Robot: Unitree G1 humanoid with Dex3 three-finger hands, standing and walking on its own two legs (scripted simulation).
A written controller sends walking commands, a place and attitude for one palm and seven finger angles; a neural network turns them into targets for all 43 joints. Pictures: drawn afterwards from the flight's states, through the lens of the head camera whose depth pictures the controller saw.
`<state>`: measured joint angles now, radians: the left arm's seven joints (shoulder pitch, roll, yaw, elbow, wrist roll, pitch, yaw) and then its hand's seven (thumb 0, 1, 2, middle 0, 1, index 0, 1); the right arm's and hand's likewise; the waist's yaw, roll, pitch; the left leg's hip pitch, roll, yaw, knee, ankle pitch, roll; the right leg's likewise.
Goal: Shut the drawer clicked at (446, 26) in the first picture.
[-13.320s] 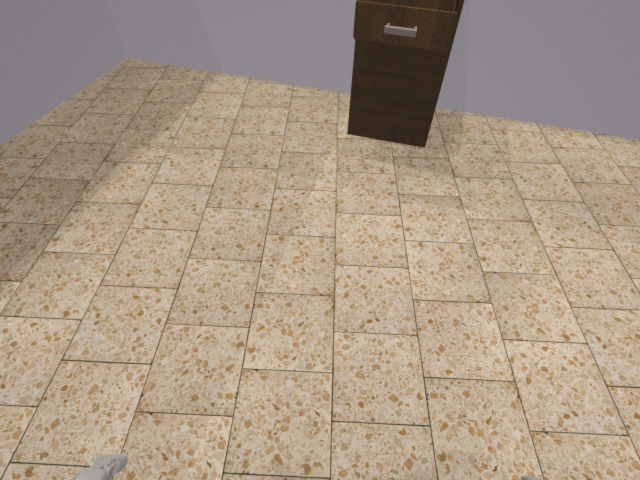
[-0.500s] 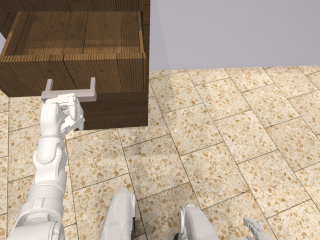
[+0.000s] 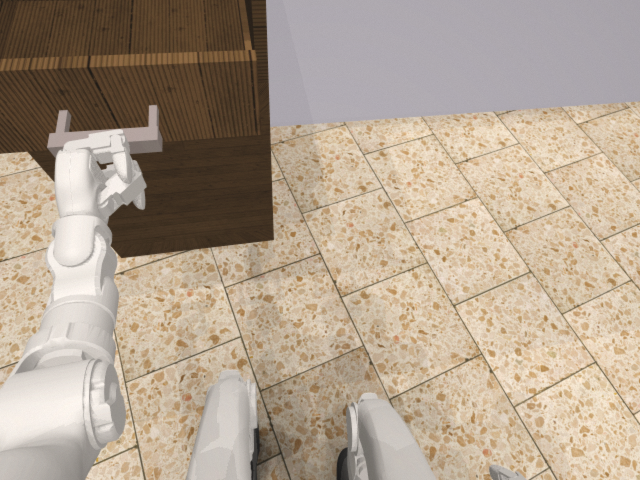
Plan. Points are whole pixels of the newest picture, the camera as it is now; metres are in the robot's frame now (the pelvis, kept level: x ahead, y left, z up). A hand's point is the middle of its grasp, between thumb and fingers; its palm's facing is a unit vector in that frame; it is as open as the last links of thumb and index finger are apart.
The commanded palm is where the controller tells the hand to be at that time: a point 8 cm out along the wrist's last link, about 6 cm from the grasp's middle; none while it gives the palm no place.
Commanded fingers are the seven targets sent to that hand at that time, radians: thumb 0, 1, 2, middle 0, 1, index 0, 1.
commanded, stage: push the drawer shut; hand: left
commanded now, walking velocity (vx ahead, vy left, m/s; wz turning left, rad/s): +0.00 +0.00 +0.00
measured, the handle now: (108, 129) +0.53 +0.28 +0.05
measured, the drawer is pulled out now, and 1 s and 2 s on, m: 0.12 0.01 0.00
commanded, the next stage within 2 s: pull the fist back off the drawer in 1.44 s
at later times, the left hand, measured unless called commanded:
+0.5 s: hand (138, 138) +0.52 +0.24 +0.05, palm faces +0.18 -0.98 -0.04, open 3.2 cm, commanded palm +0.53 +0.26 +0.05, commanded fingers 0.00 0.90 0.90 -1.40 -1.60 -1.40 -1.60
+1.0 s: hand (138, 106) +0.57 +0.25 +0.05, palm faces +0.18 -0.98 -0.05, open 3.4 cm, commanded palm +0.59 +0.25 +0.05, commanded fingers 0.00 0.90 0.90 -1.40 -1.60 -1.40 -1.60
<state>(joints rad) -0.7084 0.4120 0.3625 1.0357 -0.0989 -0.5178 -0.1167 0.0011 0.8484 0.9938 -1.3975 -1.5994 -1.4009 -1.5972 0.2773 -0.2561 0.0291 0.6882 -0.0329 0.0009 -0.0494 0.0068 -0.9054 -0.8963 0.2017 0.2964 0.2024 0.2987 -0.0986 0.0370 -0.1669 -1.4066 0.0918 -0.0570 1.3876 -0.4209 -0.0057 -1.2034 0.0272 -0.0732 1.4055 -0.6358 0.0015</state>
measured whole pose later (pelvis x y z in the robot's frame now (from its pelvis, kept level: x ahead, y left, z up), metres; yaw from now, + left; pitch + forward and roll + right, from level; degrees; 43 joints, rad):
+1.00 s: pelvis +0.00 +0.00 -0.03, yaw -3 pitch +31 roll -8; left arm -1.12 0.72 0.47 1.25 0.02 -0.35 -0.15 0.06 0.83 0.98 -1.40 -1.60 -1.40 -1.60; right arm 0.32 -0.26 0.08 0.67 -0.06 0.03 -0.03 0.00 -0.91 -0.90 0.20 0.30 0.20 0.30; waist -0.22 0.05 -0.14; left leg -1.61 0.11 -0.09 1.48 -0.44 0.00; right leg -1.39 0.06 -0.09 1.47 -0.64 0.00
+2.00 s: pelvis +0.00 +0.01 -0.03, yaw -4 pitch +32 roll -9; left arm -1.15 0.74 0.45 1.20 0.02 -0.28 -0.14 0.05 0.80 0.97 -1.40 -1.60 -1.40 -1.60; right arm 0.34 -0.25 0.09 0.66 -0.06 0.01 -0.02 0.00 -0.90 -0.90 0.20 0.30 0.20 0.30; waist -0.23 0.05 -0.12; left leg -1.63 0.11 -0.10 1.48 -0.43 0.00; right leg -1.40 0.06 -0.10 1.45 -0.62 0.01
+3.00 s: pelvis +0.06 +0.00 +0.12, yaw +2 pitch +9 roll -2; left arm -0.06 0.34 0.20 0.30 -0.09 -0.14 0.03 0.02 0.90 0.90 -1.40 -1.60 -1.40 -1.60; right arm 0.21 -0.25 0.02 0.52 0.05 0.07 -0.08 0.01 -0.91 -0.90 0.20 0.30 0.20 0.30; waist -0.02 0.05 -0.10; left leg -0.65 0.07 0.02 0.82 -0.32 -0.01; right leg -0.47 0.01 -0.02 0.79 -0.47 0.01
